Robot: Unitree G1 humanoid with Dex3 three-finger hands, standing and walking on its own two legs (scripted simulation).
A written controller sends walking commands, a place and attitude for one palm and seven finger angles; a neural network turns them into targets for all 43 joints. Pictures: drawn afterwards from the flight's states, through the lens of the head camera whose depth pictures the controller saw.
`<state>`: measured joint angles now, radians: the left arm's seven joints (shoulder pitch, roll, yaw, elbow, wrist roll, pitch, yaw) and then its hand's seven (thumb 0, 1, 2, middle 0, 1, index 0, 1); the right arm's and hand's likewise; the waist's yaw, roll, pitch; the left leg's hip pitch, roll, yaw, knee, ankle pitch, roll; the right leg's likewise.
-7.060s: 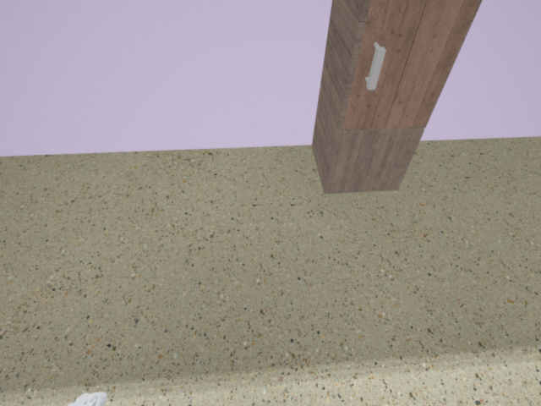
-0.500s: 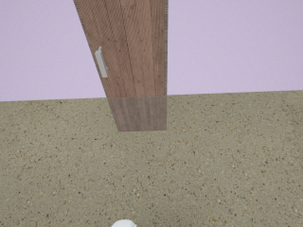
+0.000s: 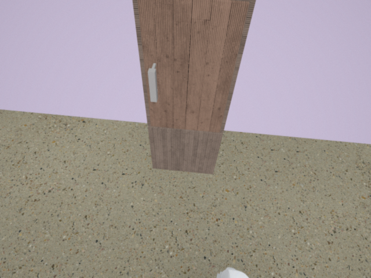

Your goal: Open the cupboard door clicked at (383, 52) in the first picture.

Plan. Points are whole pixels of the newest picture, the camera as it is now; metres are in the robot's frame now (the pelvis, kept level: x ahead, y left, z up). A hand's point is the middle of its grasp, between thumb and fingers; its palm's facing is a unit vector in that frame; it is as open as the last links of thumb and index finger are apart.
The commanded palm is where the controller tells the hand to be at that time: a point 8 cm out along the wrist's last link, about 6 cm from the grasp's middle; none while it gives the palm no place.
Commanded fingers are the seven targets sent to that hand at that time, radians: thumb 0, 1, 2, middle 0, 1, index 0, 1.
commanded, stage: take the last steps up to it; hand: left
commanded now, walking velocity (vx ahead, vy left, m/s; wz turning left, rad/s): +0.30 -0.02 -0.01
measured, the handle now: (154, 82) +0.82 +0.18 -0.06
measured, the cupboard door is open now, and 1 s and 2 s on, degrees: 0 0 0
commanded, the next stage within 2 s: come to a stop and stand still in 0.58 s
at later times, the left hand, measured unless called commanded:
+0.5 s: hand (132, 265) +0.18 +0.14 -0.17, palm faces +0.08 -0.97 -0.21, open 7.2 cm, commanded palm none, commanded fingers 0.00 0.90 0.90 -0.20 -0.30 -0.20 -0.30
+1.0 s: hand (135, 214) +0.32 +0.17 -0.18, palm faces +0.06 -0.97 -0.23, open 7.3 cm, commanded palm none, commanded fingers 0.00 0.90 0.90 -0.20 -0.30 -0.20 -0.30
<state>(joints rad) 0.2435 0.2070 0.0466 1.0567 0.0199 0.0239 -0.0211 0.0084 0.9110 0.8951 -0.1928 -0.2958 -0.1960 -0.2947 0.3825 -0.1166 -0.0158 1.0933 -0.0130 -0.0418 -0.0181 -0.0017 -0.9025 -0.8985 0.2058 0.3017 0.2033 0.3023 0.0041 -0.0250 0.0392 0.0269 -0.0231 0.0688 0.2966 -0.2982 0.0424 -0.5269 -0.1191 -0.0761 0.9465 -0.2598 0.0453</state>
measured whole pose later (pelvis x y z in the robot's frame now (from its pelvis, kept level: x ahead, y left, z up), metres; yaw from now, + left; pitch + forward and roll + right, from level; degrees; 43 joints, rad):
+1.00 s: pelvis +0.28 -0.02 -0.01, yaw +1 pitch -1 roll +1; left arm 0.21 0.18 0.05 1.03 0.02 0.04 0.02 0.01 0.92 0.89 -0.19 -0.30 -0.20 -0.30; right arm 0.16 -0.16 -0.05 1.05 -0.02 0.02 -0.04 -0.01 -0.93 -0.90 0.21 0.30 0.20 0.30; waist 0.00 -0.01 0.09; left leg -0.22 0.05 0.14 0.50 -0.25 0.01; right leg -0.34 -0.06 -0.07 0.70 -0.35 0.01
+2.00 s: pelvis +0.27 -0.03 +0.00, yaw +2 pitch +0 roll +0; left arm 0.22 0.16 0.02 1.14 0.00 0.00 0.03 0.01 0.94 0.89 -0.20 -0.30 -0.20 -0.30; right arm 0.28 -0.13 -0.02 1.17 -0.01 0.01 -0.05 0.00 -0.91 -0.90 0.20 0.30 0.20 0.30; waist -0.01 0.01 0.04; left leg -0.11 0.06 0.03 0.44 -0.33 -0.04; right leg -0.18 0.01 -0.09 0.47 -0.29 -0.04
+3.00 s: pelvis +0.25 +0.01 -0.01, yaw +1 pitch +0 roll +0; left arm 0.27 0.15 -0.02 1.09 0.01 -0.02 0.04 0.01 0.92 0.89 -0.20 -0.30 -0.20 -0.30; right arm 0.29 -0.17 0.00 1.04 -0.01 -0.02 -0.02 0.01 -0.91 -0.90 0.20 0.30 0.20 0.30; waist -0.01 0.02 0.04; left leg -0.20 -0.01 0.06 0.54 -0.33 0.04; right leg -0.23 -0.04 -0.05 0.53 -0.29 0.02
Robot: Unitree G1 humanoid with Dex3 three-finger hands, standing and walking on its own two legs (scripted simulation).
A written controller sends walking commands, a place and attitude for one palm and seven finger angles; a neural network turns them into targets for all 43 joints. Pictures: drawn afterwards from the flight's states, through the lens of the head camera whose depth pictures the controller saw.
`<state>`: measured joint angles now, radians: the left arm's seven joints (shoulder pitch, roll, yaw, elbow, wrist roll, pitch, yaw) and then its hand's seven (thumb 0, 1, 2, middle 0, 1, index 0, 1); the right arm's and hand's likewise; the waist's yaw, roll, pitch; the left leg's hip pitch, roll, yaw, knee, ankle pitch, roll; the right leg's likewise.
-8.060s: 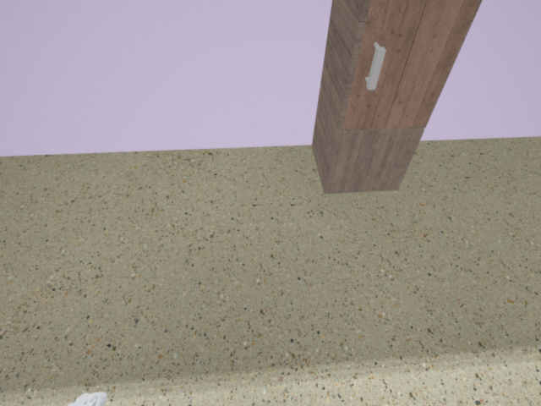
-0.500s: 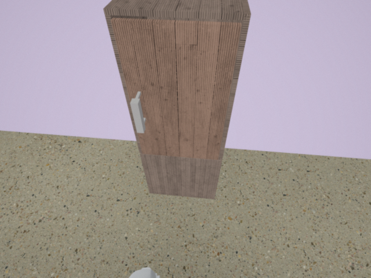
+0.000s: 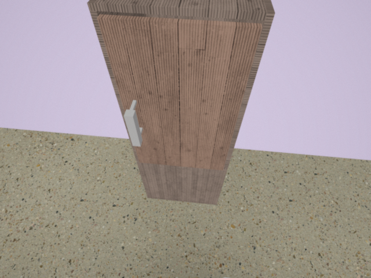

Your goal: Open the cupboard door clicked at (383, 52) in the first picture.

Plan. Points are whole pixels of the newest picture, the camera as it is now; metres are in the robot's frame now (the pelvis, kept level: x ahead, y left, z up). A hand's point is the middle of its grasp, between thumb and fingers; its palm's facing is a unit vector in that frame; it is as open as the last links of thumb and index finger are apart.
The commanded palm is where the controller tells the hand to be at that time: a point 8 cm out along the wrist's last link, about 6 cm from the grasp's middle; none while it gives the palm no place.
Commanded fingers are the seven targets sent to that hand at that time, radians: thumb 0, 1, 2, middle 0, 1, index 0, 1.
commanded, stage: come to a stop and stand still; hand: left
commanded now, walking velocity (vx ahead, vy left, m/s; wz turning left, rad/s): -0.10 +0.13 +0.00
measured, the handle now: (135, 123) +0.54 +0.19 -0.06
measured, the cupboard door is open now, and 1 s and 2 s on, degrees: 0 0 0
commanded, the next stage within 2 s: look again from close up in 1.10 s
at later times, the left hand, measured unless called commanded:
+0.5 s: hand out of the picture +0.00 +0.20 -0.17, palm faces +0.09 -0.97 -0.22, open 7.4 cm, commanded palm none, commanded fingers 0.00 0.90 0.90 -0.20 -0.30 -0.20 -0.30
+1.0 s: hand out of the picture +0.00 +0.17 -0.17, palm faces +0.06 -0.98 -0.21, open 7.3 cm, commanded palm none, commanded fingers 0.00 0.90 0.90 -0.20 -0.30 -0.20 -0.30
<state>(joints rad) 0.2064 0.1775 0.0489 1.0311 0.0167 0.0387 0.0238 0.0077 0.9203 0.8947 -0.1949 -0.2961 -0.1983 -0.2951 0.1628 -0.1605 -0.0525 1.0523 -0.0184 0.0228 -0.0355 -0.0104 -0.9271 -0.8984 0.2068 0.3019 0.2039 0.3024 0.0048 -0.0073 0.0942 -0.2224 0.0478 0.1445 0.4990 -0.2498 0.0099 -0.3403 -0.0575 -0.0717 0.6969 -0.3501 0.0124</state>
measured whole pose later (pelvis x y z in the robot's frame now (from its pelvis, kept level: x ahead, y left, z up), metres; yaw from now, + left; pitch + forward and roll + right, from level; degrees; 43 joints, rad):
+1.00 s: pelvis -0.01 -0.01 +0.00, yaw +1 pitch +0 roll +0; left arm 0.22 0.16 0.02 1.14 0.00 0.00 0.03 0.01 0.94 0.89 -0.20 -0.30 -0.20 -0.30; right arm 0.28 -0.13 -0.02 1.17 -0.01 0.01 -0.05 0.00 -0.91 -0.90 0.20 0.30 0.20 0.30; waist -0.01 0.01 0.04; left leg -0.11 0.06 0.03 0.44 -0.33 -0.04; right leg -0.18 0.01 -0.09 0.47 -0.29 -0.04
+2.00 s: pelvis -0.03 +0.03 +0.00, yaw +0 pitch +0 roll +0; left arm 0.27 0.15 -0.02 1.09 0.01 -0.02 0.04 0.01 0.92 0.89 -0.20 -0.30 -0.20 -0.30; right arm 0.29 -0.17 0.00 1.04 -0.01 -0.02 -0.02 0.01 -0.91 -0.90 0.20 0.30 0.20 0.30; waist -0.01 0.02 0.04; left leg -0.20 -0.01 0.06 0.54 -0.33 0.04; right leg -0.23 -0.04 -0.05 0.53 -0.29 0.02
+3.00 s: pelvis -0.02 +0.01 +0.00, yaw +0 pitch -1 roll +0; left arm 0.24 0.17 0.00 1.11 0.01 -0.01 0.02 0.00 0.91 0.89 -0.20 -0.30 -0.20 -0.30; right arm 0.24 -0.16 0.01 1.13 -0.01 -0.02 -0.03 0.00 -0.91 -0.90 0.20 0.30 0.20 0.30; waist 0.01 -0.01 0.05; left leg -0.12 0.01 0.05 0.43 -0.29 0.00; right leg -0.17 -0.02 -0.06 0.46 -0.27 -0.01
